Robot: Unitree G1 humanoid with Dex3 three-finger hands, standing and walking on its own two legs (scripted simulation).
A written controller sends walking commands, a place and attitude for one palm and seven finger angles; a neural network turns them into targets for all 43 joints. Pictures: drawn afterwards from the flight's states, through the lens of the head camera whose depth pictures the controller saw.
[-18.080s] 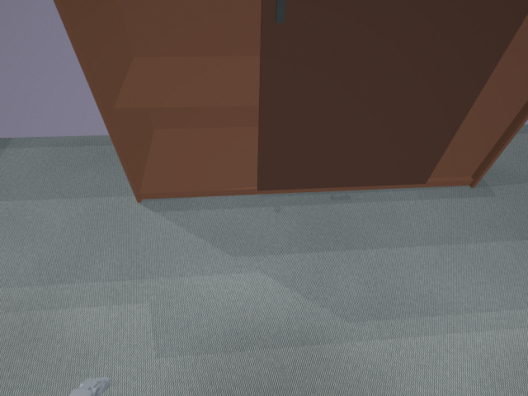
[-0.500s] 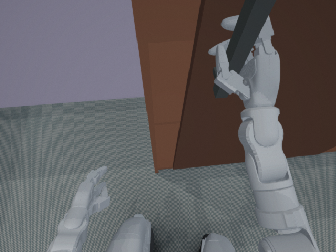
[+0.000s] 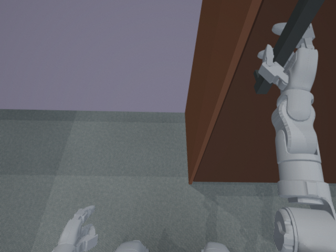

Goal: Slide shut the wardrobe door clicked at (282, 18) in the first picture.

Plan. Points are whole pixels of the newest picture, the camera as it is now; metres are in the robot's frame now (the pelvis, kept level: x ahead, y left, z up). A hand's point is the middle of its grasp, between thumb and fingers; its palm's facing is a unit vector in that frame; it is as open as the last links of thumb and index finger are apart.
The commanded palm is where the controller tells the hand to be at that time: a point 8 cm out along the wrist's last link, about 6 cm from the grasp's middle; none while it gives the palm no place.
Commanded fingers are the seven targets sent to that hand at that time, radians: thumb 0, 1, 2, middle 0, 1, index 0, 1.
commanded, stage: step sideways, sliding the door along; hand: right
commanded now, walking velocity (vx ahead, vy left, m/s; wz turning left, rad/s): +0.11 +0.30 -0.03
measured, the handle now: (278, 44) +0.47 -0.22 +0.22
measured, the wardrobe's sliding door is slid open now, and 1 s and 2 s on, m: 0.00 0.00 0.00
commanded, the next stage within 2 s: stop walking and hold the door there in 0.24 s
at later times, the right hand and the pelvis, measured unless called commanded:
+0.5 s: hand (266, 65) +0.43 -0.19 +0.20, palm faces +0.51 +0.83 -0.25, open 7.0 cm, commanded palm +0.39 -0.23 +0.20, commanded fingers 0.00 -0.90 -0.90 0.45 1.40 0.45 1.40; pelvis +0.04 +0.12 +0.00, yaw +0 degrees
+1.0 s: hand (266, 64) +0.44 -0.19 +0.20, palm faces +0.56 +0.79 -0.25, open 6.8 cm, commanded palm +0.39 -0.22 +0.20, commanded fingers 0.00 -0.90 -0.90 0.45 1.40 0.45 1.40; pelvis +0.06 +0.13 +0.02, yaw +6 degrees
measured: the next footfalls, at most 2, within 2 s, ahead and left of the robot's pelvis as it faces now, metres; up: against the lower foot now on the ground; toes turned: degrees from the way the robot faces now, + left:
left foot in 0.02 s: +0.05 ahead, +0.12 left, +0.00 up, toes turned +1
right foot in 0.20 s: +0.03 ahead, -0.13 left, +0.00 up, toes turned -7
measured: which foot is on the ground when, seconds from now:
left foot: up 0.00-0.00, down 0.02-0.20, up 0.22-0.40, down 0.42-1.00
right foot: down 0.00-0.06, up 0.08-0.18, down 0.20-0.42, up 0.44-0.66, down 0.68-1.00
